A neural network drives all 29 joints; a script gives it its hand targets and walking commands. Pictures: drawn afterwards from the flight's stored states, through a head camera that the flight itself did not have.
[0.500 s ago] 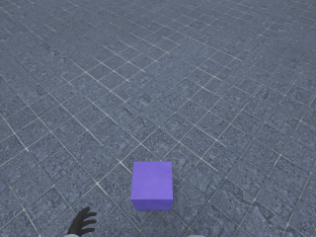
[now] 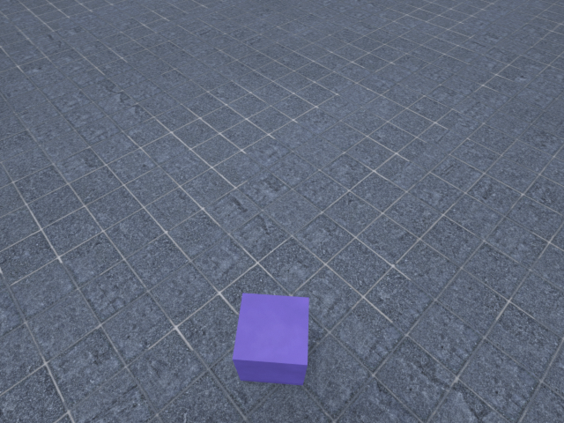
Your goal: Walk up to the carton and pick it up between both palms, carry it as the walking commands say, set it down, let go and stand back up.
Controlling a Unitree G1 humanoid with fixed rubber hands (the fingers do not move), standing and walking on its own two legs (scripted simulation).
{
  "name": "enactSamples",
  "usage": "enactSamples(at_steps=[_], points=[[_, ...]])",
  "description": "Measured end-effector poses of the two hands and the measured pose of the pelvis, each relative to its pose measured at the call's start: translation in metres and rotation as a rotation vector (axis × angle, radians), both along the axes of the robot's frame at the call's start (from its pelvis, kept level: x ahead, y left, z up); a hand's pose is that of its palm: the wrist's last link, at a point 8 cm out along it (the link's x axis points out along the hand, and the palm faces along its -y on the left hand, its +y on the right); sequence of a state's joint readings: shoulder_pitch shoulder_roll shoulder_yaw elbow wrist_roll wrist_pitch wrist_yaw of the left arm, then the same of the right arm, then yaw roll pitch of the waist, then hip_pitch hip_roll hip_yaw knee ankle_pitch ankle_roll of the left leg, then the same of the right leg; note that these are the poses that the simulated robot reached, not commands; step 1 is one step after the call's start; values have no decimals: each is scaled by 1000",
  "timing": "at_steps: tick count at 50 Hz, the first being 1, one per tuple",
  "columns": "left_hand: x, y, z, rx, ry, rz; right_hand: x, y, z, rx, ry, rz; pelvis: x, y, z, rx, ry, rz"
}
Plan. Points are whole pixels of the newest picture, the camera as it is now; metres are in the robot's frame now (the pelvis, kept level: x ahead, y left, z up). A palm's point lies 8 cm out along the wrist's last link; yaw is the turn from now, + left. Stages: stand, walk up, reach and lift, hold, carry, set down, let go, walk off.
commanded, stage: stand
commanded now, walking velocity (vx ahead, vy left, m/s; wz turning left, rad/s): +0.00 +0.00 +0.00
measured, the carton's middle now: (273, 340) +0.44 +0.04 -0.65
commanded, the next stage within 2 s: reach and lift in 0.66 s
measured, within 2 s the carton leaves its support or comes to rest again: neither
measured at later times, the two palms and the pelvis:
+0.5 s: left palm out of the picture +0.02 +0.23 -0.14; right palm out of the picture -0.02 -0.22 -0.14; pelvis +0.02 +0.00 +0.00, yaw -1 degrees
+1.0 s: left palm out of the picture +0.13 +0.24 -0.13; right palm (417, 422) +0.15 -0.19 -0.13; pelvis +0.00 +0.01 -0.02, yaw +1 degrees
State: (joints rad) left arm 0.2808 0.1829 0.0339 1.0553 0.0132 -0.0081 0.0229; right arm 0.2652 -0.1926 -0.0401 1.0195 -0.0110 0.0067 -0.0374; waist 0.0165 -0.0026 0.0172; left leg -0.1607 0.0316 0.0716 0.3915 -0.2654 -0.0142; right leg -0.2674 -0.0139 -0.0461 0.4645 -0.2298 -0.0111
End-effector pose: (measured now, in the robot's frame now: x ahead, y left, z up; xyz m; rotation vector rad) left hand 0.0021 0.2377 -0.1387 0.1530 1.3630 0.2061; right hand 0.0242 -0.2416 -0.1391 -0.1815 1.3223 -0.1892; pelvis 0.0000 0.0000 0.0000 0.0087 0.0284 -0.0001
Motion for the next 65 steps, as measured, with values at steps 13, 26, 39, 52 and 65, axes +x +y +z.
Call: enactSamples(at_steps=[13, 26, 39, 52, 65], points=[[45, -8, 2, -9, -53, -69, -35, 18, -4, 41, 68, -73, 14, 4, 2, -9, -26, -20], [20, -9, -3, -24, 20, -34, -45, 19, 0, 30, 118, -63, 16, 5, 3, -16, -21, -17], [104, 0, 0, -19, -176, -71, 50, 23, -5, 49, -93, 6, -4, 11, -15, -17, 47, -3], [123, 1, -2, -80, -18, -27, 114, 54, 0, 79, 24, 64, 2, 10, -17, -24, 198, 49], [185, 4, -14, -24, -251, -119, 161, 49, -22, 107, -239, 58, -40, 2, -53, -24, 268, 83]])
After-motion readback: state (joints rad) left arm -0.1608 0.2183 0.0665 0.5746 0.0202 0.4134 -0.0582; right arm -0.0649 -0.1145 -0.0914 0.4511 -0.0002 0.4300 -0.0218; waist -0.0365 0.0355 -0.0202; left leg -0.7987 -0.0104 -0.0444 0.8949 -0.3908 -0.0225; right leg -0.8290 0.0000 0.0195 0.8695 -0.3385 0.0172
